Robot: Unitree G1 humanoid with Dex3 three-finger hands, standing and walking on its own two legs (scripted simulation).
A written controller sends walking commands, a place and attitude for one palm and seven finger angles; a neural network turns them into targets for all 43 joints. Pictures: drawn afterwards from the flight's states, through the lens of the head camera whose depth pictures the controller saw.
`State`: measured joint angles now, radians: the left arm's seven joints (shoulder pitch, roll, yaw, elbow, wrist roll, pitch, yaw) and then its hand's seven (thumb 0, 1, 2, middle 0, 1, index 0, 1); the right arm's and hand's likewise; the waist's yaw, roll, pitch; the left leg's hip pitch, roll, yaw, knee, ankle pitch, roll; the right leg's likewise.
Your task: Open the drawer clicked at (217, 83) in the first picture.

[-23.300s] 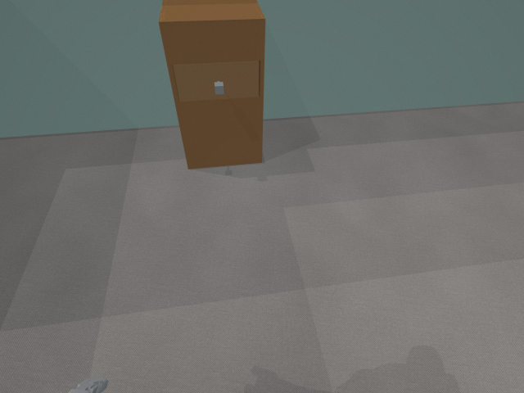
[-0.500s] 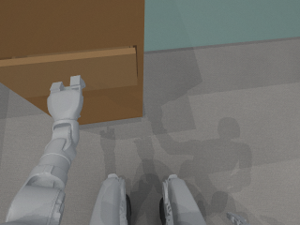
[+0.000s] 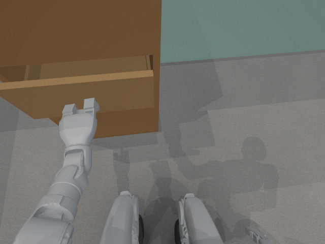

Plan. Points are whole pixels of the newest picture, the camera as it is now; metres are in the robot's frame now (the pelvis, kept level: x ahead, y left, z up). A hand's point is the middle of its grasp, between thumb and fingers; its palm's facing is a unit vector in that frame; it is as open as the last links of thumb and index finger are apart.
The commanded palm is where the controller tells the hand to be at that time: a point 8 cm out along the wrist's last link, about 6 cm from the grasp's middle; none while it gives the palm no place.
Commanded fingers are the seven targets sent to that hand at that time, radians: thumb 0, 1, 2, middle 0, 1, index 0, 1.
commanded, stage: pull the drawer open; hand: left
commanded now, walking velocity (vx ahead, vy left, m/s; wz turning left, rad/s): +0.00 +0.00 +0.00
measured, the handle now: (86, 112) +0.46 +0.21 -0.08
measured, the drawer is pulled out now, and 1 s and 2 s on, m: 0.06 0.15 0.22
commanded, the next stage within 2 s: none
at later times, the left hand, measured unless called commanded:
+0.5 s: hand (87, 146) +0.36 +0.21 -0.10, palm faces -0.06 -0.06 -1.00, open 7.9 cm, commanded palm +0.32 +0.20 -0.04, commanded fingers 0.00 0.90 0.90 -0.40 -1.35 -0.40 -1.35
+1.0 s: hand (86, 162) +0.32 +0.20 -0.09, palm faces -0.07 -0.07 -1.00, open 7.8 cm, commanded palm +0.28 +0.19 -0.04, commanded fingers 0.00 0.90 0.90 -0.40 -1.35 -0.40 -1.35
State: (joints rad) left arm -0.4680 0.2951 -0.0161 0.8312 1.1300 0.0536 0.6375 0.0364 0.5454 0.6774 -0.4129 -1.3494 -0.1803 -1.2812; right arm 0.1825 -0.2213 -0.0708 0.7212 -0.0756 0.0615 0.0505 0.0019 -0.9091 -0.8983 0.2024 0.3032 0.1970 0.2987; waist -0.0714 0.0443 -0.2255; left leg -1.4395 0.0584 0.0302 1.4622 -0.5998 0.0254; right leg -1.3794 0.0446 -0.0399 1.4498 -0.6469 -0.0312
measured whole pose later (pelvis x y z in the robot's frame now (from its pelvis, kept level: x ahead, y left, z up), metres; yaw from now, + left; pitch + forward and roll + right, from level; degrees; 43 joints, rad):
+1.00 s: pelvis +0.00 +0.00 +0.01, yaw +1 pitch +31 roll -1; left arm -0.16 0.22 -0.11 0.59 1.15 0.11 0.67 0.05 0.55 0.65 -0.41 -1.35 -0.20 -1.28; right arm 0.12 -0.21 -0.06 0.67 -0.08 0.08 0.04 0.00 -0.91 -0.90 0.20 0.30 0.20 0.30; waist -0.03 0.03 -0.24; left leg -1.38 0.05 0.03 1.44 -0.60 0.02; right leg -1.32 0.04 -0.04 1.43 -0.65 -0.04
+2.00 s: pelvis +0.00 -0.01 -0.01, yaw +1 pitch +29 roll -1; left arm 0.14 0.20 -0.14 0.35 1.17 0.07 0.67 0.07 0.55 0.67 -0.41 -1.35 -0.19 -1.28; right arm 0.06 -0.21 -0.04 0.62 -0.08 0.07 0.01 0.01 -0.91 -0.90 0.20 0.30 0.20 0.30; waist 0.01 0.03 -0.26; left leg -1.39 0.05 0.02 1.50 -0.62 0.01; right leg -1.34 0.04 -0.05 1.51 -0.68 -0.05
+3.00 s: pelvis -0.01 -0.02 -0.02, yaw +2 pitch +29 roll +0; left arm 0.30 0.21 -0.12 0.22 1.17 -0.01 0.66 0.08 0.55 0.67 -0.39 -1.36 -0.19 -1.27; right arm 0.04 -0.21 -0.02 0.58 -0.09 0.05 0.01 0.01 -0.91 -0.90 0.20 0.30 0.20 0.30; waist 0.04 0.03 -0.27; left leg -1.43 0.04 0.02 1.55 -0.63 0.00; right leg -1.38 0.04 -0.05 1.58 -0.70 -0.06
